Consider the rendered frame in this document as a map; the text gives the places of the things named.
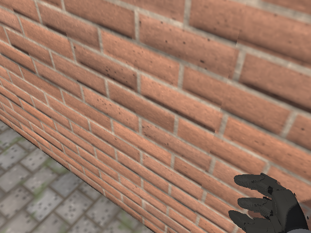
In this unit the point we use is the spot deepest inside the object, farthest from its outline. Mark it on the right robot hand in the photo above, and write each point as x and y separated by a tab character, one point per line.
282	213

